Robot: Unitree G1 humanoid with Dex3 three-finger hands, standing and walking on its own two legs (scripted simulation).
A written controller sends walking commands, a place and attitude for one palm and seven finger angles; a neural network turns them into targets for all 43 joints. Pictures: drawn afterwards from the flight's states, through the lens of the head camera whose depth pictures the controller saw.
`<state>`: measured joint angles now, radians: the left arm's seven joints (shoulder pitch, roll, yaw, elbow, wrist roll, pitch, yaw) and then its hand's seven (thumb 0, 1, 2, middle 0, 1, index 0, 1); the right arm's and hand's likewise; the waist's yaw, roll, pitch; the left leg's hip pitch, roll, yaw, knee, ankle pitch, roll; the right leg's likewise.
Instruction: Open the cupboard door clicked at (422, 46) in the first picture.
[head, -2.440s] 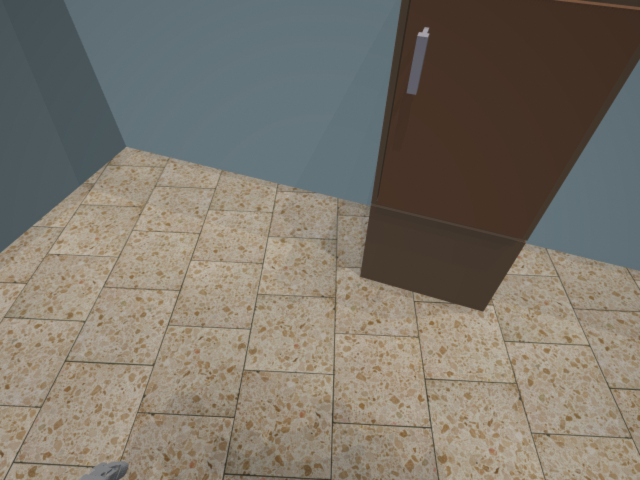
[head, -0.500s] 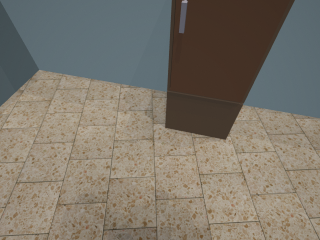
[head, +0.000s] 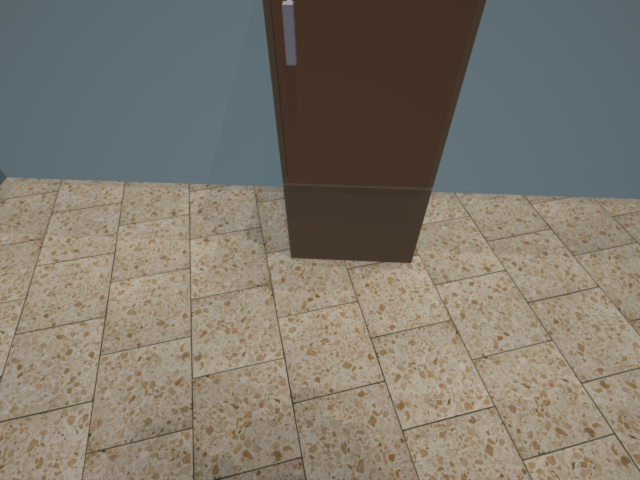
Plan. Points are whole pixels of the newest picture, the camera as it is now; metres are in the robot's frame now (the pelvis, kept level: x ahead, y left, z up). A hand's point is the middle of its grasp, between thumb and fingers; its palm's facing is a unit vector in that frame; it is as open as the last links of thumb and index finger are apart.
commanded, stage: take the last steps up to it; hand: left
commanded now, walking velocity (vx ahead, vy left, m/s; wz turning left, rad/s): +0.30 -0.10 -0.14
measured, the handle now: (290, 30) +0.95 +0.11 +0.13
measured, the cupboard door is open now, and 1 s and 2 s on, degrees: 0 0 0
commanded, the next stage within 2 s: come to a stop and stand still in 0.98 s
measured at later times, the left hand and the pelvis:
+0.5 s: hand (191, 477) +0.16 +0.20 -0.16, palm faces -0.05 -0.99 -0.12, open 7.4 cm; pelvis +0.12 +0.02 +0.02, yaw -5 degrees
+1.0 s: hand (278, 325) +0.39 +0.10 -0.15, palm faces -0.01 -0.98 -0.21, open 7.1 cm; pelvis +0.30 -0.08 +0.01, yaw -3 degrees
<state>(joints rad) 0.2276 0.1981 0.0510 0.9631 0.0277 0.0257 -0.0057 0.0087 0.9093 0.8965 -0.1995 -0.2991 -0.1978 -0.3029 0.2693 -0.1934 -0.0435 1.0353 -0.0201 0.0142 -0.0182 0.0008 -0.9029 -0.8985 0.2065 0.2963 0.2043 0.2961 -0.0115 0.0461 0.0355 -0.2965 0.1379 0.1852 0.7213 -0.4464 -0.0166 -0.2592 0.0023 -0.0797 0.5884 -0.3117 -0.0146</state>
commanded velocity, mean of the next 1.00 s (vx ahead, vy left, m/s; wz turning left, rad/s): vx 0.27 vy -0.07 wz -0.02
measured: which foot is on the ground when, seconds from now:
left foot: up 0.00-0.24, down 0.26-0.76, up 0.78-1.00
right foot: down 0.00-0.26, up 0.28-0.74, down 0.76-1.00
